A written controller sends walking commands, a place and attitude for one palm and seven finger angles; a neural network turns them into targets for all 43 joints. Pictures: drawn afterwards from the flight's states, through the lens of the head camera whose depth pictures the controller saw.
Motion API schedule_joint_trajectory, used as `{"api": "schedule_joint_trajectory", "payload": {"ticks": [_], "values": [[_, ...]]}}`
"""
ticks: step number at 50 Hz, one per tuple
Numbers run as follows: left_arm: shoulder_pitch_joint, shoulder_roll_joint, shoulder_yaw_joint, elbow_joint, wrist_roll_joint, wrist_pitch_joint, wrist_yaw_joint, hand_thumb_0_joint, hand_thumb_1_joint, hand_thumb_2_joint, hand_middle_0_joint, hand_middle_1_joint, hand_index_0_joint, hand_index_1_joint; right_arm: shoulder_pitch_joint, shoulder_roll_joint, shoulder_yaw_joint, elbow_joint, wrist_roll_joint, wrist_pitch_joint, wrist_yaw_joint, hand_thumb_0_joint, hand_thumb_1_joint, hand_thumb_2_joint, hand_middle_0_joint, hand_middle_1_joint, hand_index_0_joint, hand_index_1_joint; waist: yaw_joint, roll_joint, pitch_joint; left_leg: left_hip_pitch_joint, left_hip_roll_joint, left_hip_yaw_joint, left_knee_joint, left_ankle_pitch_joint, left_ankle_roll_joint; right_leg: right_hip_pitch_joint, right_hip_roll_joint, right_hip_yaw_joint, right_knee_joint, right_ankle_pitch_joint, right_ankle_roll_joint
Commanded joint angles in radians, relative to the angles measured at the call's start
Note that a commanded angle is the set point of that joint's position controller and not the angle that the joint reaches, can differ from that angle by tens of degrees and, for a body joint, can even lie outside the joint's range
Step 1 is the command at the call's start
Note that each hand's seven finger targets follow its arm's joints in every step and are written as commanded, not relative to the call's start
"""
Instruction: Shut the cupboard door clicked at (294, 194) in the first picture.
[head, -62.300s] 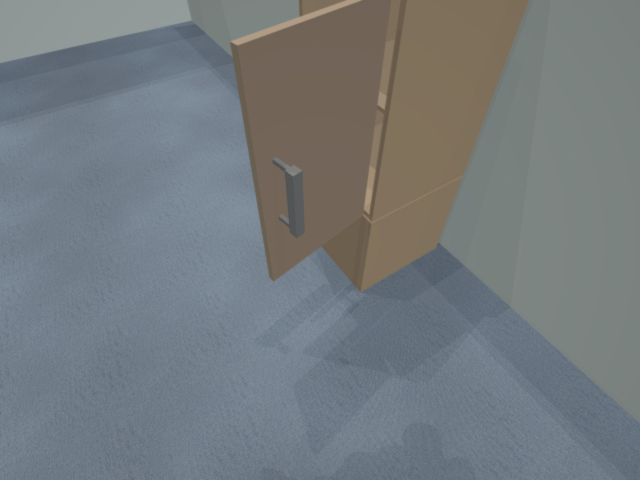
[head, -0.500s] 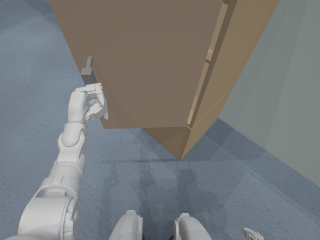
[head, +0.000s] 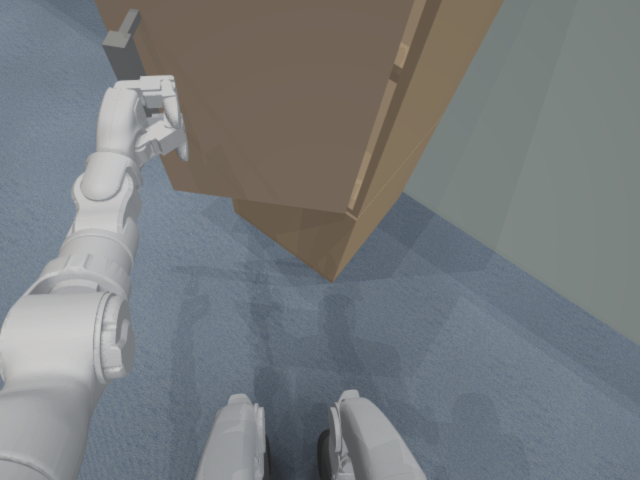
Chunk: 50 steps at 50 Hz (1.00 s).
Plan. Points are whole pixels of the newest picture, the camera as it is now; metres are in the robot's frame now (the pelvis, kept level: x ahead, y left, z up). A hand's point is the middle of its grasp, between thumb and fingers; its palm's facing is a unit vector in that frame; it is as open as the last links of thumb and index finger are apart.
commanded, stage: push the door shut along its arc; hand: left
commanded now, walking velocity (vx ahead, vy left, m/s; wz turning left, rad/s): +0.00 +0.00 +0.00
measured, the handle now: (147, 89) +0.60 +0.18 +0.06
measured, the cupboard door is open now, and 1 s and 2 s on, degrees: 31 17 15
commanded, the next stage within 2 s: pull the fist back off the door in 0.84 s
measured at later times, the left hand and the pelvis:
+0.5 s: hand (218, 89) +0.59 +0.09 +0.08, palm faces -0.27 -0.96 -0.03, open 3.0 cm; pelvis +0.02 +0.00 -0.01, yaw -3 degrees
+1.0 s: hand (229, 69) +0.62 +0.07 +0.08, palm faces -0.25 -0.97 +0.04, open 3.1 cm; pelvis +0.00 +0.00 -0.03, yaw -3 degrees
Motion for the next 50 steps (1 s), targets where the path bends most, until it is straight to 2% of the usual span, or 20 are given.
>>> {"api": "schedule_joint_trajectory", "payload": {"ticks": [1, 2, 4, 7, 13, 14, 18, 22, 24, 27, 31, 33, 35, 37, 40, 45, 47, 48, 49, 50], "values": [[-0.597, 0.115, -0.003, -0.215, 0.012, -0.036, -0.039, 0.000, 0.900, 0.900, -1.300, -1.500, -1.300, -1.500, 0.164, -0.198, -0.060, -0.050, -0.002, -0.023, -0.014, 0.000, -0.900, -0.900, 0.200, 0.300, 0.200, 0.300, -0.088, 0.160, -0.483, 0.537, 0.043, -0.149, -0.166, 0.135, -0.020, -0.010, -0.002, 0.067, -0.160, 0.100, -0.007], [-0.609, 0.068, -0.045, -0.221, 0.014, -0.028, -0.045, 0.000, 0.900, 0.900, -1.300, -1.500, -1.300, -1.500, 0.168, -0.193, -0.060, -0.051, -0.003, -0.021, -0.012, 0.000, -0.900, -0.900, 0.200, 0.300, 0.200, 0.300, -0.100, 0.170, -0.494, 0.560, 0.043, -0.154, -0.164, 0.154, -0.020, -0.026, -0.001, 0.064, -0.159, 0.111, -0.007], [-0.629, 0.113, -0.011, -0.231, 0.015, -0.017, -0.049, 0.000, 0.900, 0.900, -1.300, -1.500, -1.300, -1.500, 0.184, -0.198, -0.061, -0.043, -0.006, -0.019, -0.010, 0.000, -0.900, -0.900, 0.200, 0.300, 0.200, 0.300, -0.097, 0.184, -0.522, 0.574, 0.047, -0.156, -0.150, 0.197, -0.022, -0.019, 0.001, 0.062, -0.153, 0.132, -0.008], [-0.646, 0.112, -0.009, -0.217, 0.013, 0.001, -0.055, 0.000, 0.900, 0.900, -1.300, -1.500, -1.300, -1.500, 0.197, -0.195, -0.058, -0.041, -0.007, -0.016, -0.007, 0.000, -0.900, -0.900, 0.200, 0.300, 0.200, 0.300, -0.107, 0.179, -0.524, 0.573, 0.047, -0.152, -0.140, 0.225, -0.021, -0.021, 0.005, 0.060, -0.155, 0.144, -0.006], [-0.677, 0.254, 0.095, -0.175, 0.037, 0.018, -0.043, 0.000, 0.900, 0.900, -1.300, -1.500, -1.300, -1.500, 0.216, -0.193, -0.043, -0.055, -0.009, -0.010, -0.006, 0.000, -0.900, -0.900, 0.200, 0.300, 0.200, 0.300, -0.106, 0.147, -0.508, 0.451, 0.045, -0.115, -0.106, 0.238, -0.006, 0.045, 0.013, 0.076, -0.150, 0.154, -0.003], [-0.671, 0.243, 0.084, -0.167, 0.043, 0.023, -0.045, 0.000, 0.900, 0.900, -1.300, -1.500, -1.300, -1.500, 0.215, -0.189, -0.041, -0.058, -0.009, -0.009, -0.003, 0.000, -0.900, -0.900, 0.200, 0.300, 0.200, 0.300, -0.109, 0.155, -0.512, 0.438, 0.043, -0.108, -0.098, 0.246, -0.004, 0.053, 0.015, 0.080, -0.150, 0.163, -0.003], [-0.635, 0.317, 0.134, -0.176, 0.055, 0.028, -0.070, 0.000, 0.900, 0.900, -1.300, -1.500, -1.300, -1.500, 0.229, -0.189, -0.038, -0.075, -0.008, -0.001, 0.002, 0.000, -0.900, -0.900, 0.200, 0.300, 0.200, 0.300, -0.088, 0.171, -0.580, 0.434, 0.044, -0.094, -0.079, 0.337, -0.006, 0.115, 0.019, 0.086, -0.129, 0.246, -0.002], [-0.615, 0.303, 0.120, -0.160, 0.061, 0.066, -0.098, 0.000, 0.900, 0.900, -1.300, -1.500, -1.300, -1.500, 0.244, -0.187, -0.041, -0.080, -0.005, 0.011, 0.003, 0.000, -0.900, -0.900, 0.200, 0.300, 0.200, 0.300, -0.098, 0.159, -0.570, 0.430, 0.046, -0.088, -0.070, 0.366, -0.003, 0.119, 0.022, 0.084, -0.128, 0.292, 0.003], [-0.657, 0.301, 0.112, -0.158, 0.055, 0.083, -0.111, 0.000, 0.900, 0.900, -1.300, -1.500, -1.300, -1.500, 0.251, -0.188, -0.042, -0.074, -0.002, 0.013, -0.001, 0.000, -0.900, -0.900, 0.200, 0.300, 0.200, 0.300, -0.121, 0.121, -0.539, 0.394, 0.048, -0.083, -0.063, 0.339, 0.003, 0.123, 0.025, 0.089, -0.138, 0.287, 0.008], [-0.744, 0.278, 0.078, -0.156, 0.053, 0.095, -0.125, 0.000, 0.900, 0.900, -1.300, -1.500, -1.300, -1.500, 0.258, -0.188, -0.041, -0.056, -0.002, 0.007, -0.008, 0.000, -0.900, -0.900, 0.200, 0.300, 0.200, 0.300, -0.149, 0.138, -0.530, 0.400, 0.048, -0.088, -0.050, 0.321, 0.007, 0.074, 0.025, 0.088, -0.140, 0.260, 0.007], [-0.836, 0.248, 0.041, -0.145, 0.051, 0.101, -0.136, 0.000, 0.900, 0.900, -1.300, -1.500, -1.300, -1.500, 0.268, -0.191, -0.041, -0.031, -0.005, -0.012, -0.014, 0.000, -0.900, -0.900, 0.200, 0.300, 0.200, 0.300, -0.174, 0.194, -0.540, 0.443, 0.050, -0.106, -0.033, 0.330, 0.006, -0.008, 0.026, 0.078, -0.132, 0.232, 0.002], [-0.857, 0.251, 0.039, -0.144, 0.051, 0.105, -0.142, 0.000, 0.900, 0.900, -1.300, -1.500, -1.300, -1.500, 0.273, -0.193, -0.040, -0.025, -0.009, -0.018, -0.015, 0.000, -0.900, -0.900, 0.200, 0.300, 0.200, 0.300, -0.174, 0.210, -0.552, 0.464, 0.051, -0.112, -0.028, 0.340, 0.004, -0.027, 0.028, 0.072, -0.126, 0.226, -0.002], [-0.901, 0.232, 0.022, -0.140, 0.050, 0.109, -0.149, 0.000, 0.900, 0.900, -1.300, -1.500, -1.300, -1.500, 0.273, -0.193, -0.039, -0.014, -0.012, -0.027, -0.017, 0.000, -0.900, -0.900, 0.200, 0.300, 0.200, 0.300, -0.194, 0.234, -0.549, 0.474, 0.051, -0.118, -0.018, 0.344, 0.006, -0.062, 0.028, 0.066, -0.118, 0.222, -0.004], [-0.928, 0.235, 0.013, -0.154, 0.060, 0.113, -0.150, 0.000, 0.900, 0.900, -1.300, -1.500, -1.300, -1.500, 0.273, -0.196, -0.040, -0.010, -0.015, -0.032, -0.017, 0.000, -0.900, -0.900, 0.200, 0.300, 0.200, 0.300, -0.189, 0.275, -0.582, 0.511, 0.052, -0.128, -0.015, 0.361, -0.001, -0.082, 0.030, 0.060, -0.109, 0.221, -0.008], [-0.960, 0.207, -0.008, -0.106, 0.068, 0.135, -0.147, 0.000, 0.900, 0.900, -1.300, -1.500, -1.300, -1.500, 0.275, -0.199, -0.037, 0.002, -0.016, -0.041, -0.019, 0.000, -0.900, -0.900, 0.200, 0.300, 0.200, 0.300, -0.220, 0.264, -0.536, 0.503, 0.056, -0.140, -0.008, 0.341, 0.003, -0.142, 0.032, 0.050, -0.105, 0.200, -0.009], [-1.040, 0.223, -0.015, -0.123, 0.089, 0.148, -0.142, 0.000, 0.900, 0.900, -1.300, -1.500, -1.300, -1.500, 0.280, -0.206, -0.035, 0.011, -0.026, -0.054, -0.021, 0.000, -0.900, -0.900, 0.200, 0.300, 0.200, 0.300, -0.234, 0.320, -0.578, 0.520, 0.057, -0.153, 0.011, 0.341, 0.002, -0.188, 0.033, 0.043, -0.080, 0.191, -0.012], [-1.050, 0.191, -0.038, -0.108, 0.092, 0.160, -0.145, 0.000, 0.900, 0.900, -1.300, -1.500, -1.300, -1.500, 0.276, -0.205, -0.035, 0.015, -0.027, -0.058, -0.019, 0.000, -0.900, -0.900, 0.200, 0.300, 0.200, 0.300, -0.237, 0.330, -0.578, 0.526, 0.055, -0.153, 0.013, 0.323, -0.002, -0.198, 0.035, 0.039, -0.083, 0.183, -0.012], [-1.014, 0.248, 0.189, -0.119, 0.011, 0.180, 0.054, 0.000, 0.900, 0.900, -1.300, -1.500, -1.300, -1.500, 0.331, -0.190, -0.017, -0.026, -0.056, -0.060, -0.014, 0.000, -0.900, -0.900, 0.200, 0.300, 0.200, 0.300, -0.174, 0.308, -0.576, 0.458, 0.071, -0.166, -0.023, 0.276, -0.008, -0.135, 0.026, 0.041, -0.085, 0.174, -0.006], [-0.952, 0.203, 0.155, -0.068, 0.038, 0.197, 0.155, 0.000, 0.900, 0.900, -1.300, -1.500, -1.300, -1.500, 0.313, -0.183, -0.014, -0.032, -0.062, -0.059, 0.002, 0.000, -0.900, -0.900, 0.200, 0.300, 0.200, 0.300, -0.171, 0.287, -0.571, 0.427, 0.072, -0.168, -0.039, 0.237, -0.014, -0.122, 0.025, 0.041, -0.085, 0.152, 0.001], [-0.950, 0.180, 0.182, -0.054, 0.048, 0.195, 0.241, 0.000, 0.900, 0.900, -1.300, -1.500, -1.300, -1.500, 0.327, -0.181, -0.018, -0.027, -0.076, -0.057, 0.017, 0.000, -0.900, -0.900, 0.200, 0.300, 0.200, 0.300, -0.181, 0.242, -0.564, 0.419, 0.074, -0.180, -0.049, 0.220, -0.015, -0.133, 0.024, 0.033, -0.082, 0.143, 0.009]]}}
